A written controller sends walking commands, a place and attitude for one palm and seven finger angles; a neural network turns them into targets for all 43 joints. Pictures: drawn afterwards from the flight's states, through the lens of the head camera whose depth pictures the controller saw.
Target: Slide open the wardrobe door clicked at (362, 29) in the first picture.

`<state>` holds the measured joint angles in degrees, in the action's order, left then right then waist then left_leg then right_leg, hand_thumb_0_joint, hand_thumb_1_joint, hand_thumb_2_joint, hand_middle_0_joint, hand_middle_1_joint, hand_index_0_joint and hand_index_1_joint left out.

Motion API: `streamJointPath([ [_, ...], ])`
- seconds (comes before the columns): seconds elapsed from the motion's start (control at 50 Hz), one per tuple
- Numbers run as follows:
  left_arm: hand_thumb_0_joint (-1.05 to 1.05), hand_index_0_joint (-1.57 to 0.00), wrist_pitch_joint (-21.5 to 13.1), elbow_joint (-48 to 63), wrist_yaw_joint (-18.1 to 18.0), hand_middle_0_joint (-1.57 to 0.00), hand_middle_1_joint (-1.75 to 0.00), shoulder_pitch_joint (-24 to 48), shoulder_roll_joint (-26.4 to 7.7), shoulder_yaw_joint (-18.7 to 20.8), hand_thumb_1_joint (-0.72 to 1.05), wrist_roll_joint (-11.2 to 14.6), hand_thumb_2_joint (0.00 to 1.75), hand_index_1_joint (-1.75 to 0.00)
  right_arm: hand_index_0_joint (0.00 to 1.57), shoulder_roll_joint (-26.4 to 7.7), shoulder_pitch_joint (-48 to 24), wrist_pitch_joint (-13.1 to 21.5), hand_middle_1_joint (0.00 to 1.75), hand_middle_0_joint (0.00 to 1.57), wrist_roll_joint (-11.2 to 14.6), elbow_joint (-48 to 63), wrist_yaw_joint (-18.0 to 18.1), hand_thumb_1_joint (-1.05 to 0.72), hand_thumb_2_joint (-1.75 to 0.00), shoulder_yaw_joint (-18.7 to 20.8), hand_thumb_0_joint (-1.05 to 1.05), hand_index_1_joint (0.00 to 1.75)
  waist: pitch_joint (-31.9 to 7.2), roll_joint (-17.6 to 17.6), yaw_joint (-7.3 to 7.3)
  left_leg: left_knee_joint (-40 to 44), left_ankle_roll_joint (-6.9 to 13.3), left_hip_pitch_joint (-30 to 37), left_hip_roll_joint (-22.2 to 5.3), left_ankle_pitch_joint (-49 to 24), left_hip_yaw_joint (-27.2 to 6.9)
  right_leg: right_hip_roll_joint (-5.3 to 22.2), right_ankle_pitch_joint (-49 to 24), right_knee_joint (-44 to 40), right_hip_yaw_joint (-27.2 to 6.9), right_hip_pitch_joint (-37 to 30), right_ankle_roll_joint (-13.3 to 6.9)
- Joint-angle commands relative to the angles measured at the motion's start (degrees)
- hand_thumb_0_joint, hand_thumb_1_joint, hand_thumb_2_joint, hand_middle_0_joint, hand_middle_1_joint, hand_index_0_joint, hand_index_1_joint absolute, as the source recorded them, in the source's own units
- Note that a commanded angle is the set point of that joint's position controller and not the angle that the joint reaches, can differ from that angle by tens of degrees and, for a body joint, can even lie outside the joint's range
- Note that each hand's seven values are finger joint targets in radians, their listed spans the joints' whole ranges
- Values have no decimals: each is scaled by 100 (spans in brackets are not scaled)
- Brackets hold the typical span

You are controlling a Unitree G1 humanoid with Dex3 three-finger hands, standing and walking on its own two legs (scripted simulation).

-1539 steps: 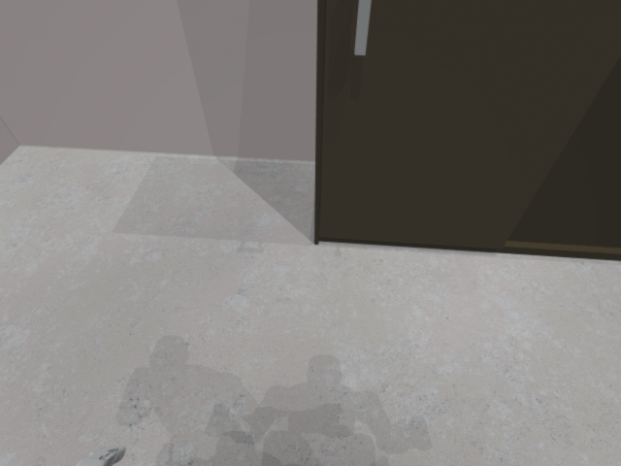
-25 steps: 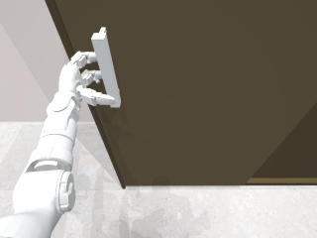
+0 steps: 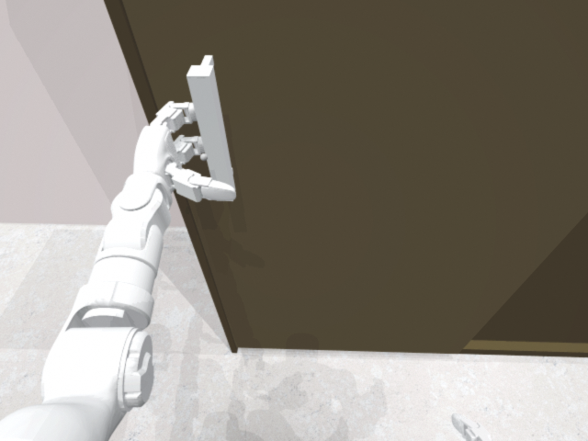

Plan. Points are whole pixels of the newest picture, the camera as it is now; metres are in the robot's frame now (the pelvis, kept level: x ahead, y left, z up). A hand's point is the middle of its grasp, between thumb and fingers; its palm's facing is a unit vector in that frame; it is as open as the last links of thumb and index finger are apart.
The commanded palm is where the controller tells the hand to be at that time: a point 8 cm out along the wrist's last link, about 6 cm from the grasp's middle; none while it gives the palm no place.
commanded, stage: slide the fingers in behind the handle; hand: left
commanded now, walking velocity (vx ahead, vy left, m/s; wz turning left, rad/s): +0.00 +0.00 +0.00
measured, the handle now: (217, 133) +0.50 +0.12 +0.17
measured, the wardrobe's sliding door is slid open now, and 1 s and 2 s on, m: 0.00 0.00 0.00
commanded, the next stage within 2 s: grip the handle and tug to test in 0.96 s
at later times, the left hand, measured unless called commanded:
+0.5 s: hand (225, 154) +0.45 +0.11 +0.17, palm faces -0.02 -1.00 +0.01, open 13.9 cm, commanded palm +0.41 +0.16 +0.17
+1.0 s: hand (221, 157) +0.44 +0.11 +0.17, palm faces -0.02 -1.00 +0.01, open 14.0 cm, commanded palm +0.42 +0.16 +0.17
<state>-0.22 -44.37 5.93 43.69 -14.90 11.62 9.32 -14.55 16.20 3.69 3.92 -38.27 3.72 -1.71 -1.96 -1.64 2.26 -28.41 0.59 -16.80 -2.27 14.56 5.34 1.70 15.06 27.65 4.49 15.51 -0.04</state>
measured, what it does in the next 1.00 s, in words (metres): stands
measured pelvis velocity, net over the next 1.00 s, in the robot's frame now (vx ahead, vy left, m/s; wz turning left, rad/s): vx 0.00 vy -0.01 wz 0.00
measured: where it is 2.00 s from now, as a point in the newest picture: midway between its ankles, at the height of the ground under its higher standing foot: outside the picture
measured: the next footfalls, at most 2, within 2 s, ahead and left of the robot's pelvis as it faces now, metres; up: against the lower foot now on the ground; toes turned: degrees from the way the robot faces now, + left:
none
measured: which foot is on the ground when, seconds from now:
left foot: down 0.00-1.00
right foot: down 0.00-1.00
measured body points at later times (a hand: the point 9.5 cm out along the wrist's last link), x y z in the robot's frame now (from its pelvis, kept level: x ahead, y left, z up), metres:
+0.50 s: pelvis +0.00 +0.00 +0.00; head +0.02 -0.01 +0.45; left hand +0.44 +0.16 +0.17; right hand +0.09 -0.26 -0.12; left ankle +0.00 +0.11 -0.74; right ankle -0.01 -0.12 -0.74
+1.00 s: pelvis +0.00 -0.01 +0.00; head +0.01 -0.02 +0.45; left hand +0.43 +0.16 +0.17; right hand +0.11 -0.26 -0.11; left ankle +0.00 +0.11 -0.74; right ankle -0.01 -0.12 -0.74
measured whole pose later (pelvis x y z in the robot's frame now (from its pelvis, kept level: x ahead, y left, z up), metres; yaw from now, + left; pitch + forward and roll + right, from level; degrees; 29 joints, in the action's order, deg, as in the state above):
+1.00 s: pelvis +0.00 -0.01 +0.00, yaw +0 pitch +2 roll +0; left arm 0.1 -43.7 2.9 44.1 -12.5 9.6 8.6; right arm -14.2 16.2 2.4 3.5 -38.6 3.5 -1.4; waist -1.7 -1.7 2.4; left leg -27.3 0.2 -15.9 -2.5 13.7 4.9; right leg 1.3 14.5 26.7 4.7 14.7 -0.5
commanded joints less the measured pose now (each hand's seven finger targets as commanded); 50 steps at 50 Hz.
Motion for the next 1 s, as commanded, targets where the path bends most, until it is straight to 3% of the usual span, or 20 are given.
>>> streamJointPath([
  [0.0,0,-30,-417,1271,-71,-30,-120,2951,-1103,184,-50,35,30,-120,20,-767,-8,204,30,20,-21,608,38,-90,-90,268,0,30,-1734,279,59,178,171,1024,144,-1474,-414,-221,-1786,-226,-177,-332,-111],
  [0.04,0,-30,-446,1345,-81,-30,-120,3001,-876,19,-50,17,30,-120,20,-723,-27,214,30,20,-15,615,10,-90,-90,266,0,30,-1829,86,66,146,153,1156,142,-1610,-403,-230,-1907,-192,-178,-273,-127],
  [0.12,0,-30,-444,1220,-122,-30,-120,2997,-981,156,-50,40,30,-120,20,-761,2,198,30,20,-27,616,11,-90,-90,283,0,30,-1828,421,63,172,167,1031,138,-1522,-405,-240,-1883,-197,-172,-352,-104],
  [0.16,0,-30,-451,1386,-147,-30,-120,3077,-839,18,-50,7,30,-120,20,-717,-26,199,30,20,-20,620,-3,-90,-90,281,0,30,-1916,90,64,165,147,1129,143,-1583,-379,-232,-1913,-189,-183,-314,-113],
  [0.2,0,-30,-449,1254,-203,-30,-120,2941,-945,120,-50,-23,30,-120,20,-747,49,191,30,20,-46,603,-8,-90,-90,293,0,30,-1859,300,39,175,151,1048,132,-1619,-423,-240,-1885,-188,-146,-394,-122],
  [0.24,0,-30,-432,1391,-205,-30,-120,2864,-827,59,-50,-8,30,-120,20,-721,-7,191,30,20,-27,632,-23,-90,-90,300,0,30,-1917,262,11,168,158,1094,139,-1660,-373,-252,-2003,-191,-173,-409,-115],
  [0.28,0,-30,-421,1535,-190,-30,-120,3077,-501,-253,-50,-7,30,-120,20,-692,-13,201,30,20,-16,616,-34,-90,-90,299,0,30,-1855,169,102,172,141,1176,128,-1639,-394,-262,-1938,-203,-147,-286,-119],
  [0.4,0,-30,-342,1383,-339,-30,-120,2757,-910,168,-50,-23,30,-120,20,-736,17,159,30,20,-60,576,-22,-90,-90,306,0,30,-1795,494,-11,225,181,952,152,-1561,-352,-244,-1965,-256,-170,-552,-97],
  [0.44,0,-30,-393,1660,-373,-30,-120,2790,-884,159,-50,-75,30,-120,20,-687,-42,163,30,20,-60,629,-44,-90,-90,308,0,30,-1928,273,-69,230,172,1039,168,-1653,-319,-240,-2073,-231,-197,-594,-108],
  [0.48,0,-30,-394,1838,-376,-30,-120,2757,-550,-99,-50,-75,30,-120,20,-634,-90,180,30,20,-50,654,-67,-90,-90,306,0,30,-1979,123,-44,205,152,1181,155,-1802,-310,-254,-2181,-210,-178,-550,-121],
  [0.52,0,-30,-338,1696,-392,-30,-120,2660,-525,-101,-50,-45,30,-120,20,-663,-99,163,30,20,-39,654,-73,-90,-90,310,0,30,-1773,365,-18,238,172,1093,141,-1687,-313,-264,-2116,-270,-169,-518,-104],
  [0.54,0,-30,-298,1647,-408,-30,-120,2582,-760,123,-50,-39,30,-120,20,-687,-76,140,30,20,-49,633,-59,-90,-90,318,0,30,-1764,463,-57,252,171,1038,146,-1642,-326,-266,-2089,-271,-171,-568,-107],
  [0.6,0,-30,-256,1768,-378,-30,-120,2743,-498,-187,-50,-79,30,-120,20,-668,-127,106,30,20,-46,678,-48,-90,-90,305,0,30,-1740,331,23,261,176,1086,165,-1593,-315,-237,-2030,-305,-171,-573,-109],
  [0.64,0,-30,-227,1755,-391,-30,-120,2690,-637,-2,-50,-21,30,-120,20,-665,-161,110,30,20,-44,665,-31,-90,-90,304,0,30,-1779,391,-27,263,185,1099,169,-1525,-302,-253,-2024,-331,-201,-557,-97],
  [0.7,0,-30,-227,1516,-380,-30,-120,2789,-741,29,-50,-31,30,-120,20,-693,-116,84,30,20,-60,623,8,-90,-90,294,0,30,-1563,662,57,299,209,918,178,-1224,-314,-226,-1761,-414,-207,-543,-63],
  [0.74,0,-30,-258,1534,-355,-30,-120,2856,-713,4,-50,-39,30,-120,20,-660,-175,95,30,20,-45,653,12,-90,-90,269,0,30,-1609,318,23,287,200,978,193,-1245,-308,-225,-1761,-389,-236,-466,-89],
  [0.84,0,-30,-398,1687,-297,-30,-120,2966,-693,-44,-50,-13,30,-120,20,-655,-148,122,30,20,-45,650,0,-90,-90,282,0,30,-1880,198,18,248,178,1128,189,-1475,-337,-232,-1957,-320,-216,-541,-110],
  [0.88,0,-30,-342,1468,-266,-30,-120,2874,-538,-160,-50,20,30,-120,20,-655,-166,125,30,20,-30,637,-5,-90,-90,263,0,30,-1677,282,61,249,178,1027,198,-1361,-328,-238,-1891,-348,-210,-452,-98],
  [0.9,0,-30,-346,1354,-283,-30,-120,2870,-671,-61,-50,11,30,-120,20,-691,-104,106,30,20,-43,616,6,-90,-90,285,0,30,-1639,501,85,254,195,980,189,-1313,-356,-226,-1811,-373,-195,-491,-85],
  [0.98,0,-30,-333,1274,-314,-30,-120,3098,-707,-51,-50,-28,30,-120,20,-684,-104,110,30,20,-38,598,9,-90,-90,270,0,30,-1621,372,79,272,184,948,196,-1146,-374,-238,-1616,-377,-208,-350,-94],
])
